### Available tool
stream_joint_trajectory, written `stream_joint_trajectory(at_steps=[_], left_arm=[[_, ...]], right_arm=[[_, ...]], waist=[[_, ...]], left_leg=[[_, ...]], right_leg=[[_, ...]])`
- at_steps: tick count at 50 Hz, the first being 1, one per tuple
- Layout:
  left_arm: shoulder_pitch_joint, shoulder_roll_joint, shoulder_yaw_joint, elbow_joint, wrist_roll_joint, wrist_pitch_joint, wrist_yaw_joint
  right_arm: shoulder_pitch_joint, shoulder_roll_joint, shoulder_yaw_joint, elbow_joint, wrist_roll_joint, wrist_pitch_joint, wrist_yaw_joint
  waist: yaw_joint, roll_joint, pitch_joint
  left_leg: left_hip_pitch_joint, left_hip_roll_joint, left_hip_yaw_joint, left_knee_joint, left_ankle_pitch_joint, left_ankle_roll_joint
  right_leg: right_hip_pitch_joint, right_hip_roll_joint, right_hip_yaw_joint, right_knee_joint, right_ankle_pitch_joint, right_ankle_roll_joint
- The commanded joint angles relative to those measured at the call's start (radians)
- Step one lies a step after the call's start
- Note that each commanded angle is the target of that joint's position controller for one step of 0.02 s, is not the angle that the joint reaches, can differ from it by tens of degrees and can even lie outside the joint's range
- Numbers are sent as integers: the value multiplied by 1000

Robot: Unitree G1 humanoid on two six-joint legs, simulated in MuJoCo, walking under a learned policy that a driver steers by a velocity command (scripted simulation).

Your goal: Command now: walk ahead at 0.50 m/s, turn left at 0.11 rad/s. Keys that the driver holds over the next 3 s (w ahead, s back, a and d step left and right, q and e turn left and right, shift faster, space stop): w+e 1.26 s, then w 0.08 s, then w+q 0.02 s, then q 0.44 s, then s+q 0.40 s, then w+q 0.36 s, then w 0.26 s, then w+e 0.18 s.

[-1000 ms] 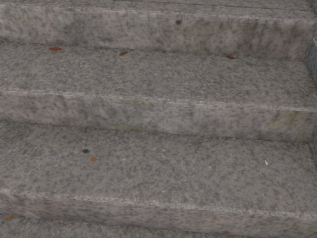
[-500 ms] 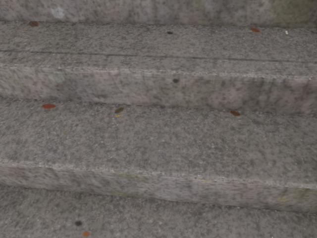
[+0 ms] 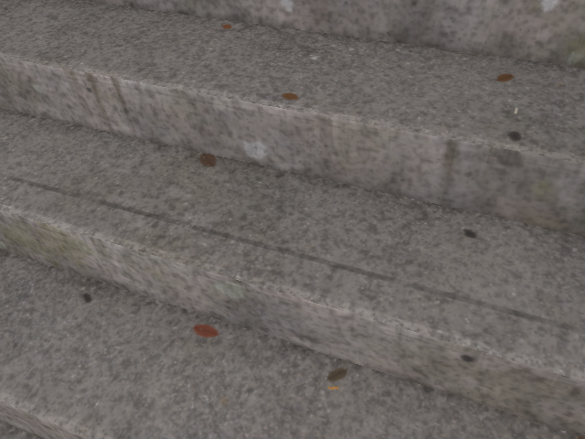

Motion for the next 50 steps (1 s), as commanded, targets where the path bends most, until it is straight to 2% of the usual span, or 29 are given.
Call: stream_joint_trajectory(at_steps=[1,6,9,10,11,12,14,16,17,18,19,20,22,24,27,33,35,36,37,38,39,40,41,42,43,45,46,48,50], left_arm=[[47,-121,-63,-87,12,26,9],[-93,-92,-55,-73,-14,58,32],[-384,-151,-100,-195,-11,64,40],[-408,-90,-95,-203,-10,77,35],[-399,-75,-90,-212,6,77,34],[-343,-56,-91,-170,-3,87,26],[-211,-51,-98,-107,-44,107,25],[27,48,-58,1,-57,137,36],[141,101,-37,44,-49,132,21],[195,159,-4,89,-30,125,11],[115,228,27,122,-14,137,18],[41,127,18,114,-10,138,32],[37,55,4,181,32,95,24],[28,8,-10,222,38,45,7],[66,43,-13,243,-5,19,-10],[330,154,17,265,2,-14,10],[402,115,16,288,2,7,34],[400,116,23,266,-29,21,47],[377,114,25,252,-23,32,55],[234,122,22,188,-23,39,54],[245,155,31,163,-23,25,47],[202,268,66,135,-31,9,28],[67,311,90,88,-52,-32,1],[27,197,77,28,-85,-61,-42],[29,174,74,-17,-2,-68,-61],[4,21,48,-60,49,-18,-54],[-24,-12,27,-90,66,-5,-42],[-78,-90,-9,-143,39,46,-21],[-47,-130,-31,-156,6,78,-8]], right_arm=[[131,69,25,128,-9,-74,-2],[280,2,31,186,-6,-130,53],[356,23,50,225,9,-108,33],[380,-3,51,223,20,-105,17],[379,-28,50,224,31,-106,-3],[362,-20,59,200,48,-103,-17],[319,-118,40,148,89,-135,-56],[233,-218,12,112,83,-165,-54],[197,-226,2,80,97,-164,-41],[175,-193,-10,45,79,-158,-27],[145,-96,-2,-55,25,-147,20],[152,-30,23,-117,-24,-142,44],[94,70,61,-184,-29,-122,33],[116,128,91,-207,-18,-89,2],[42,107,104,-265,-18,-57,1],[-358,155,135,-454,-36,-80,-1],[-508,161,147,-541,-27,-88,12],[-503,164,154,-539,-29,-76,32],[-505,161,156,-560,-13,-70,39],[-368,155,146,-511,0,-64,44],[-172,101,111,-453,18,-60,25],[31,29,69,-405,45,-53,12],[209,-81,22,-349,27,-60,-2],[318,-184,-18,-285,-16,-74,-14],[182,-195,-32,-304,6,-40,-33],[-3,4,3,-231,42,-38,-30],[9,63,16,-174,20,-67,-29],[82,136,38,-20,-4,-105,-15],[127,127,33,60,-10,-135,14]], waist=[[33,-126,124],[-31,51,94],[-60,51,134],[-80,58,130],[-55,94,101],[-34,16,29],[59,98,-123],[178,208,-244],[229,203,-288],[248,70,-258],[131,-272,-275],[39,-31,-203],[-49,166,73],[-94,136,139],[-95,84,179],[77,-90,112],[119,-87,125],[126,-38,70],[113,-77,64],[16,-57,-15],[-76,-114,-233],[-202,-191,-368],[-312,-124,-437],[-305,207,-549],[-215,336,-560],[-59,34,-170],[-29,-76,-30],[33,-2,43],[87,61,85]], left_leg=[[116,303,-561,-580,181,-10],[372,296,-303,-620,684,-134],[342,295,-252,-770,613,-177],[339,296,-236,-869,784,-158],[420,315,-219,-889,947,-138],[438,297,-105,-881,1300,-167],[387,346,-62,-788,1886,-115],[599,429,-79,-510,2184,-90],[617,407,-46,-252,2134,-102],[364,288,-54,208,1400,-146],[-61,23,-169,783,297,-243],[-201,109,-316,934,332,-166],[-365,154,-292,961,301,-104],[-466,174,-255,1096,210,-90],[-540,249,-212,932,198,-103],[-957,273,-105,1022,1,-109],[-932,273,-132,848,-86,-100],[-669,264,-66,609,-33,-96],[-477,261,-50,449,-10,-94],[-153,211,-20,268,-19,-73],[230,124,-2,268,4,-55],[382,129,-54,159,65,-46],[532,195,-187,-10,71,-20],[793,496,-709,-277,-3,136],[678,584,-1096,-573,65,172],[353,556,-903,-514,-433,102],[217,544,-748,-525,-343,57],[160,531,-554,-594,-91,9],[200,510,-362,-659,80,-52]], right_leg=[[-431,17,53,303,-99,-42],[-714,111,-41,350,-268,-61],[-738,110,-134,181,-293,-87],[-655,116,-243,52,-315,-70],[-604,70,-247,-15,-364,-67],[-429,90,-334,-134,-362,-74],[9,134,-395,-423,-327,-81],[144,167,-358,-635,-407,-73],[271,207,-313,-851,-374,-93],[439,132,24,-1084,-336,-192],[541,-117,673,-1387,-284,-414],[444,-121,758,-1476,-594,-370],[201,-117,581,-1474,-618,-262],[118,-50,368,-1467,-395,-195],[66,12,198,-1479,-325,-161],[491,-55,331,-1546,-35,-168],[553,-64,347,-1608,89,-173],[503,-77,281,-1749,281,-176],[447,-92,267,-1798,385,-175],[349,-61,151,-1726,742,-142],[325,-68,143,-1551,1288,-129],[412,-83,163,-1335,1484,-114],[380,-55,155,-1036,1392,-62],[53,147,118,-573,557,6],[-33,205,99,-169,-83,25],[-249,80,29,3,15,-2],[-309,62,22,41,8,-32],[-440,69,46,311,-52,-56],[-572,39,104,349,-121,-70]])
Next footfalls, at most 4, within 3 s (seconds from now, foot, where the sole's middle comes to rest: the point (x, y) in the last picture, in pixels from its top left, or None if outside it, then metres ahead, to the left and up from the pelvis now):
0.34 right None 0.37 -0.07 -0.52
0.82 left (324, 234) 0.80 0.01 -0.35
1.34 right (532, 110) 0.95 -0.40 -0.18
1.92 left None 1.25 -0.39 -0.01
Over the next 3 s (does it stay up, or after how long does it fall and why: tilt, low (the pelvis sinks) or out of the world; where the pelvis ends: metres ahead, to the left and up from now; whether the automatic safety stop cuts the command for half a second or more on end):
stays up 1.34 -0.51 0.76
